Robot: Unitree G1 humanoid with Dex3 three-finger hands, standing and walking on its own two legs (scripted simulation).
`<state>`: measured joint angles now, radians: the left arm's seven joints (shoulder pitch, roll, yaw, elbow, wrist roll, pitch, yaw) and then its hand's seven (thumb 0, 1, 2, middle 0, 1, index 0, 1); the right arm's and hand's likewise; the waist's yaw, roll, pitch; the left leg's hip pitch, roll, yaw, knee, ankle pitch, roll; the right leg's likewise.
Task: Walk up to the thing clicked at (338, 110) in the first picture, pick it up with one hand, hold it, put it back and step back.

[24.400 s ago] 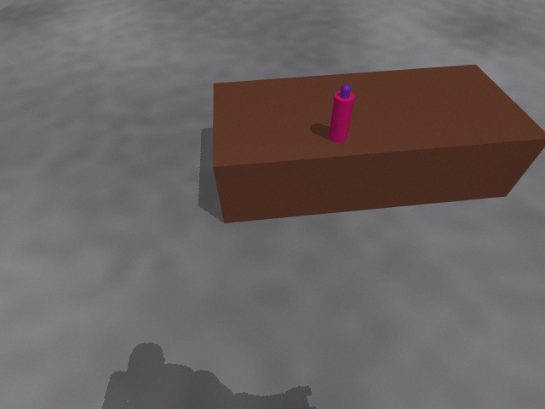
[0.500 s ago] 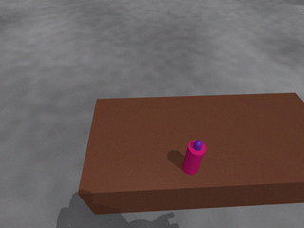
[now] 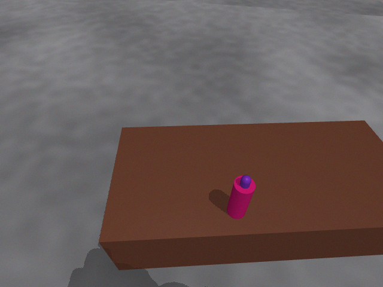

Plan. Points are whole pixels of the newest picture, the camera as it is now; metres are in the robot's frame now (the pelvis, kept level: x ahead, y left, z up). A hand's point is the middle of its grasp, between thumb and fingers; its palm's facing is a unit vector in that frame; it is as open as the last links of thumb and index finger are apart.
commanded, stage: home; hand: right
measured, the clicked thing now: (241, 195) +0.50 -0.17 -0.30
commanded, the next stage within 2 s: stand in 0.72 s
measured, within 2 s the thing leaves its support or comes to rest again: neither
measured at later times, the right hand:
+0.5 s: hand out of the picture +0.08 -0.24 -0.15, palm faces -0.04 +0.94 -0.35, open 17.3 cm
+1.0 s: hand out of the picture +0.09 -0.25 -0.15, palm faces -0.04 +0.93 -0.36, open 15.7 cm
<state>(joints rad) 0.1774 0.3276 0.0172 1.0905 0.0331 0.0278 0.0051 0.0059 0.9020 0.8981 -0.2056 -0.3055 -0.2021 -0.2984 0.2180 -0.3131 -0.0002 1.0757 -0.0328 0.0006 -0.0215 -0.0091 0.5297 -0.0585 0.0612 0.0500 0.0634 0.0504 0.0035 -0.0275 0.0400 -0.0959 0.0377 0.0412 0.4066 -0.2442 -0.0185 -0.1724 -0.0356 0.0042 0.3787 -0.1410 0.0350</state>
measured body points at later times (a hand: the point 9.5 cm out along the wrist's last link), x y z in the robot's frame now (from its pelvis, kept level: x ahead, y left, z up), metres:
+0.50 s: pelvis +0.01 +0.00 +0.00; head +0.02 +0.01 +0.45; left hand +0.06 +0.29 -0.14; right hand +0.08 -0.29 -0.13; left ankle -0.01 +0.13 -0.74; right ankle +0.05 -0.14 -0.74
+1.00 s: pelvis +0.02 +0.00 +0.00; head +0.02 +0.00 +0.45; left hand +0.09 +0.29 -0.14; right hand +0.09 -0.30 -0.13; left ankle -0.01 +0.13 -0.74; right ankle +0.05 -0.14 -0.74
